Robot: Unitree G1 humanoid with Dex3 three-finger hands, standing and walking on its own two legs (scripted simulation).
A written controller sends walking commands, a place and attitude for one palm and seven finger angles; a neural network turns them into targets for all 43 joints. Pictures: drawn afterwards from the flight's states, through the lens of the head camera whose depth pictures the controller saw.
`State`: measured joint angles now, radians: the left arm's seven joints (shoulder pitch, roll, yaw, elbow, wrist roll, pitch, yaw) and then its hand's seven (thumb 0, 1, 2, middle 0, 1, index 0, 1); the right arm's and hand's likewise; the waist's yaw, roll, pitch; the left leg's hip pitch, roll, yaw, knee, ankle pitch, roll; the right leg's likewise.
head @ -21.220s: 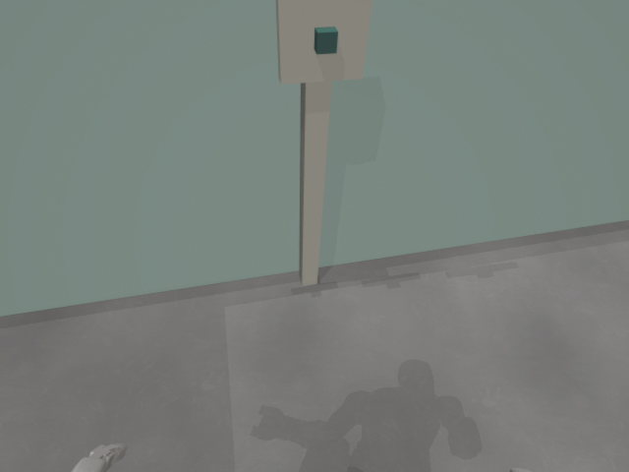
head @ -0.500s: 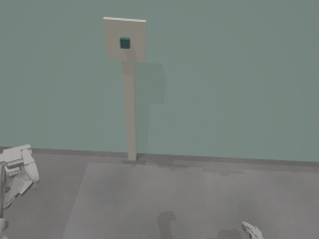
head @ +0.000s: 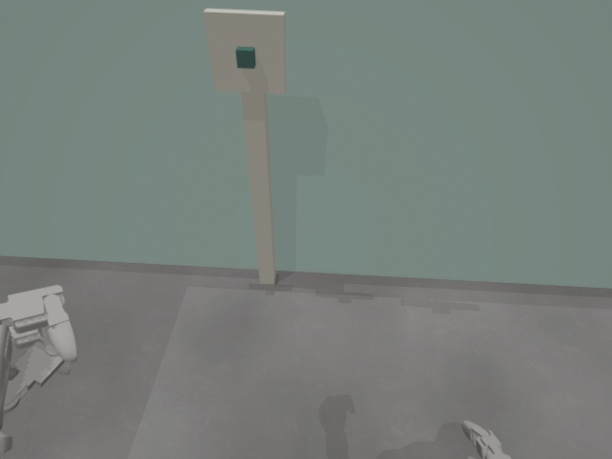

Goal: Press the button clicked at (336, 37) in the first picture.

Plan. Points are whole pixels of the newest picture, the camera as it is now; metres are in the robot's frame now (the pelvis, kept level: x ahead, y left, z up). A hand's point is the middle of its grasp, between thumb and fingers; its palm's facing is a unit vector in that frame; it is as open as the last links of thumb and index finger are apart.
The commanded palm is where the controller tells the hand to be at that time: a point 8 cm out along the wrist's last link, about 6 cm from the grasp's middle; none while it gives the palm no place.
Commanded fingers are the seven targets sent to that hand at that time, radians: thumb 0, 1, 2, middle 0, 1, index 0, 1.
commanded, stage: stop stepping back and stand still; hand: left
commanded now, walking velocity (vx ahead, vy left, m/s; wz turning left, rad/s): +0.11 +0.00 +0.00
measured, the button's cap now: (246, 57) +0.92 +0.21 +0.16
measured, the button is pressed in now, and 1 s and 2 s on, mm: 0 0 0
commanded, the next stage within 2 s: let the arm hang, fingers relaxed in 0.18 s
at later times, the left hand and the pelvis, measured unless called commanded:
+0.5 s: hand out of the picture +0.13 +0.21 -0.12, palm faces +0.05 -0.94 -0.33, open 3.1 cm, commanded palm none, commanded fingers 0.00 0.90 0.90 -0.86 -1.02 -0.86 -1.02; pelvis -0.01 +0.00 -0.02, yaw +4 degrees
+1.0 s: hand out of the picture +0.01 +0.27 -0.15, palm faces +0.06 -0.94 -0.34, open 6.8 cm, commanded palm none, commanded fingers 0.00 0.90 0.90 -0.20 -0.30 -0.20 -0.30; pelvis -0.01 +0.02 +0.00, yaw +3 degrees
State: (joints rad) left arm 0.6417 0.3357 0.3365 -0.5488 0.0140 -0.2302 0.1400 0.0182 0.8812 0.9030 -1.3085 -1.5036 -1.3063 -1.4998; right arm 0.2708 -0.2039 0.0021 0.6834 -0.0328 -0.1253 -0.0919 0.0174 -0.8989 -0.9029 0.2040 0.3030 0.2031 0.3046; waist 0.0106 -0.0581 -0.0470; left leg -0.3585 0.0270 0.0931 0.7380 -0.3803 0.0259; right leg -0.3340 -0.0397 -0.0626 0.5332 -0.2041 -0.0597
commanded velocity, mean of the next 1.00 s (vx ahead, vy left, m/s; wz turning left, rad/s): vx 0.00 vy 0.00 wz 0.00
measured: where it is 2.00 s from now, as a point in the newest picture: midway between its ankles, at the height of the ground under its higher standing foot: outside the picture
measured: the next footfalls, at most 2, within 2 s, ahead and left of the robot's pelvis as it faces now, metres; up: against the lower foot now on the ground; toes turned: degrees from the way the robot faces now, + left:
left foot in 0.06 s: +0.03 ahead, +0.14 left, +0.00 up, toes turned +7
